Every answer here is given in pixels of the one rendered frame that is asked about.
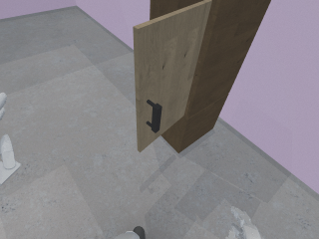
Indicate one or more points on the robot left shin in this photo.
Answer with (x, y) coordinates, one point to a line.
(132, 232)

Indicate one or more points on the cupboard door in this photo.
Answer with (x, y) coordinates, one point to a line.
(166, 51)

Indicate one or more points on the right robot hand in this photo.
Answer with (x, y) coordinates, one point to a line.
(248, 231)

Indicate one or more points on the handle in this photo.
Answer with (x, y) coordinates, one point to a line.
(156, 116)

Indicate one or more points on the robot left foot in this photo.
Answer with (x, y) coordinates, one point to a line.
(140, 231)

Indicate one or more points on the left robot hand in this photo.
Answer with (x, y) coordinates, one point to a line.
(9, 165)

